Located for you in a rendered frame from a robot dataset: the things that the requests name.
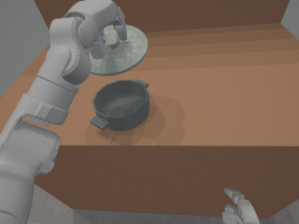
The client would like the left robot upper arm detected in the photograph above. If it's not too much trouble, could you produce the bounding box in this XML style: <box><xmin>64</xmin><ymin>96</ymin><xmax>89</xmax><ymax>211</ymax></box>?
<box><xmin>0</xmin><ymin>120</ymin><xmax>61</xmax><ymax>224</ymax></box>

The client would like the right robot hand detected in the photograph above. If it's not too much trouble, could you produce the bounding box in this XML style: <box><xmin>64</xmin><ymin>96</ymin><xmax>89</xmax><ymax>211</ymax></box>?
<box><xmin>222</xmin><ymin>187</ymin><xmax>260</xmax><ymax>224</ymax></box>

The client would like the knob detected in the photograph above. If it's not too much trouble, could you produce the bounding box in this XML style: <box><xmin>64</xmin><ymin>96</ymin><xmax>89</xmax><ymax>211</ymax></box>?
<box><xmin>102</xmin><ymin>33</ymin><xmax>121</xmax><ymax>49</ymax></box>

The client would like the robot left forearm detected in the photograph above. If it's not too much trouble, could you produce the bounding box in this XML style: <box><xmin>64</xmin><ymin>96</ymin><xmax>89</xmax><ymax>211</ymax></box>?
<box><xmin>0</xmin><ymin>9</ymin><xmax>99</xmax><ymax>153</ymax></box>

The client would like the lid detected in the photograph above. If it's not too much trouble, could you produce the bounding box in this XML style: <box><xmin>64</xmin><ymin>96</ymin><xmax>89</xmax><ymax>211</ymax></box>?
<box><xmin>89</xmin><ymin>24</ymin><xmax>149</xmax><ymax>77</ymax></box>

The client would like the table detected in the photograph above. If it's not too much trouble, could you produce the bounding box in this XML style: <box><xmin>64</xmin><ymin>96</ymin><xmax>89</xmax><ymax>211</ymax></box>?
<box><xmin>0</xmin><ymin>0</ymin><xmax>299</xmax><ymax>219</ymax></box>

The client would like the left robot hand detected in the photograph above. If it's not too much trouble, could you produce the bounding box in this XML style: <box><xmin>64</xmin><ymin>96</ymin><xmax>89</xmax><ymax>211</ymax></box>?
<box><xmin>68</xmin><ymin>0</ymin><xmax>127</xmax><ymax>59</ymax></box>

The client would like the pot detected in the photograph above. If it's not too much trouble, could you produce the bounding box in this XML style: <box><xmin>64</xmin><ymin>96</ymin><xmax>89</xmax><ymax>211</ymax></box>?
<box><xmin>90</xmin><ymin>79</ymin><xmax>150</xmax><ymax>132</ymax></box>

